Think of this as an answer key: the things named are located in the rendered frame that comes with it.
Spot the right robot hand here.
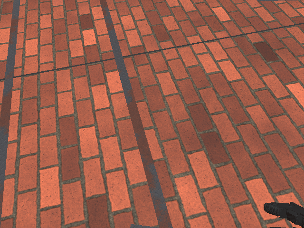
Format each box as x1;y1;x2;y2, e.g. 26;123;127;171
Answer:
263;201;304;228

